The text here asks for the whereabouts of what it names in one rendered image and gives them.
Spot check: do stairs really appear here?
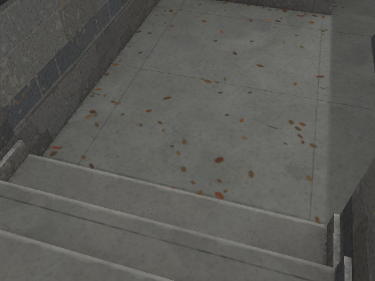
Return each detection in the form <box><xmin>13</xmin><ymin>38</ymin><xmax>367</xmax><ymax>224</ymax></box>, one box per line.
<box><xmin>0</xmin><ymin>154</ymin><xmax>335</xmax><ymax>281</ymax></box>

